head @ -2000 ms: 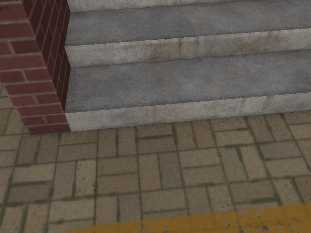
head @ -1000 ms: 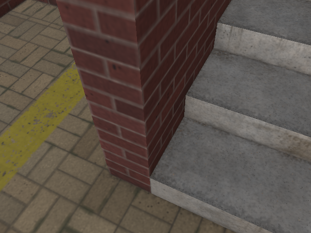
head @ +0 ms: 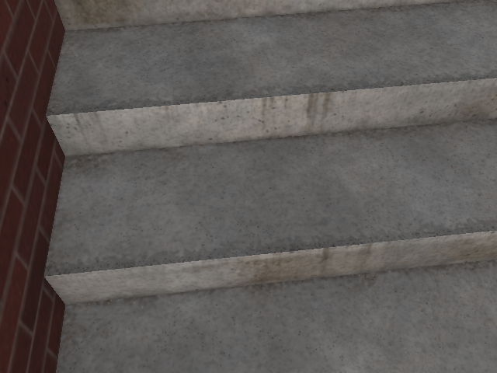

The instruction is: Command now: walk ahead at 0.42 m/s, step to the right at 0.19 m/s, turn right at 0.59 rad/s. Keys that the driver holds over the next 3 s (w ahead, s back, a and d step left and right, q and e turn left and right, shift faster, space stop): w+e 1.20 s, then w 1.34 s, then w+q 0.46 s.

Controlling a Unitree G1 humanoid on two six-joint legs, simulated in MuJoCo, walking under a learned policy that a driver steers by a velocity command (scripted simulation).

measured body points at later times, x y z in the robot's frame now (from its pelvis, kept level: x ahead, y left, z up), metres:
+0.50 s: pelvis +0.26 +0.01 +0.05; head +0.30 -0.02 +0.50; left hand +0.33 +0.28 -0.08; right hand +0.42 -0.23 -0.05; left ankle +0.39 +0.08 -0.59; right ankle +0.05 -0.05 -0.57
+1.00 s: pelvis +0.54 -0.15 +0.13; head +0.54 -0.16 +0.58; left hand +0.83 -0.12 +0.05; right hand +0.39 -0.32 -0.02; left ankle +0.40 +0.08 -0.56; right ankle +0.55 -0.28 -0.58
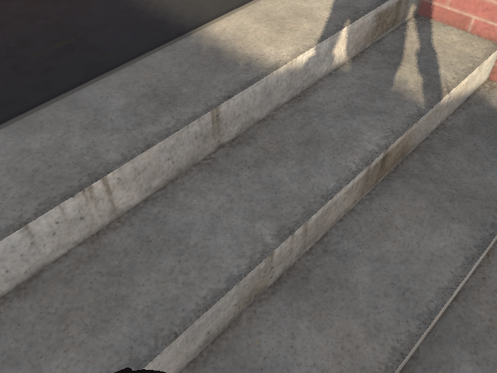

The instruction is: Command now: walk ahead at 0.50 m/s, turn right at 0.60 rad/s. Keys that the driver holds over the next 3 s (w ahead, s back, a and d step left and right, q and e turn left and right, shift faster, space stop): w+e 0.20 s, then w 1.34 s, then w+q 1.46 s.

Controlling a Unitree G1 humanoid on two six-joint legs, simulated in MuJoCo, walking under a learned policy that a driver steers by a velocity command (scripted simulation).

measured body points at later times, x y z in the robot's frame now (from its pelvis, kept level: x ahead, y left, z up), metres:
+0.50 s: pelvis +0.31 +0.01 +0.09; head +0.30 +0.02 +0.54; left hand +0.44 +0.24 -0.04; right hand +0.37 -0.25 -0.03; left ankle +0.37 +0.06 -0.57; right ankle +0.17 -0.11 -0.49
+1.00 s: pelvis +0.65 -0.10 +0.15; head +0.68 -0.08 +0.60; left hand +0.92 +0.02 +0.06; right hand +0.49 -0.28 +0.02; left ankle +0.40 +0.06 -0.52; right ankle +0.73 -0.21 -0.57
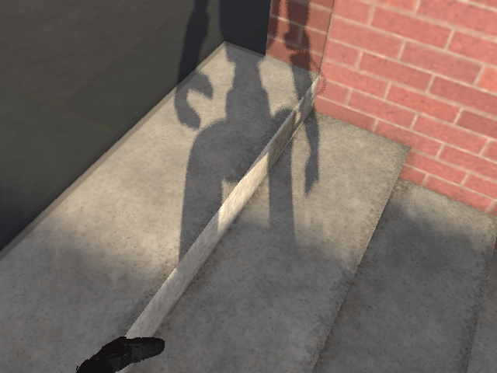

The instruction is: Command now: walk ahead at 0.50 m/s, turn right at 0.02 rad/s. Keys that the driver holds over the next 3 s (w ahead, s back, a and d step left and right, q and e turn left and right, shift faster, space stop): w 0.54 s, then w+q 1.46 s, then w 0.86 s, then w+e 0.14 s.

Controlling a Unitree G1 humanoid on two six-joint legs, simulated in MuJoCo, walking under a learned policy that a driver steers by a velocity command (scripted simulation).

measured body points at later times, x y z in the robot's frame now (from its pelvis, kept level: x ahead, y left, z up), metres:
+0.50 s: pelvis +0.30 +0.04 +0.09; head +0.29 +0.05 +0.54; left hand +0.38 +0.29 -0.04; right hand +0.41 -0.18 -0.03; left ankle +0.34 +0.10 -0.57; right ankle +0.19 -0.11 -0.47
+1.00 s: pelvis +0.63 +0.01 +0.15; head +0.63 +0.02 +0.60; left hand +0.84 +0.25 +0.08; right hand +0.62 -0.21 +0.00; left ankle +0.38 +0.10 -0.47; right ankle +0.73 -0.07 -0.57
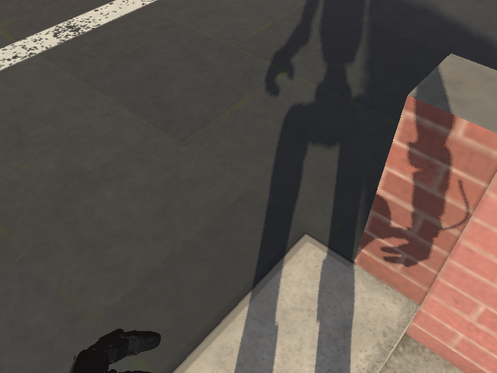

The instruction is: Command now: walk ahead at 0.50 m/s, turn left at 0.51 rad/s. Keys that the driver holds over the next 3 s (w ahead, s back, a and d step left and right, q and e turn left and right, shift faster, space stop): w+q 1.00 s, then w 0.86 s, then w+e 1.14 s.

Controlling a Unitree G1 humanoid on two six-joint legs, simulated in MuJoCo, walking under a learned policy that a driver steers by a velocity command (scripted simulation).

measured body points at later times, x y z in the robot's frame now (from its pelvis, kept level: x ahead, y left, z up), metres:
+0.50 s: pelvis +0.27 +0.03 +0.07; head +0.28 +0.03 +0.52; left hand +0.21 +0.27 -0.07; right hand +0.51 -0.10 -0.04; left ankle +0.30 +0.13 -0.57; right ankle +0.11 -0.12 -0.62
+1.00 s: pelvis +0.55 +0.07 +0.17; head +0.54 +0.07 +0.62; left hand +0.51 +0.34 +0.05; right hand +0.79 -0.07 +0.05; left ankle +0.44 +0.16 -0.45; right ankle +0.61 -0.02 -0.57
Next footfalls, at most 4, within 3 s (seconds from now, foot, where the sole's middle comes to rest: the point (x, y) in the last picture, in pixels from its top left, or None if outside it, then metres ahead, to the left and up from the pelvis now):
0.42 left None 0.34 0.15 -0.61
0.84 right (236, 308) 0.65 0.00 -0.61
1.34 left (86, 291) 0.72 0.39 -0.61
1.84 right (117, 188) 1.09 0.35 -0.61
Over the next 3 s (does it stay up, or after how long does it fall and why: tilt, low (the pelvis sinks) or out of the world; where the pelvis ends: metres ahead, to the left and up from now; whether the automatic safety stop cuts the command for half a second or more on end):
stays up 1.41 0.56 0.16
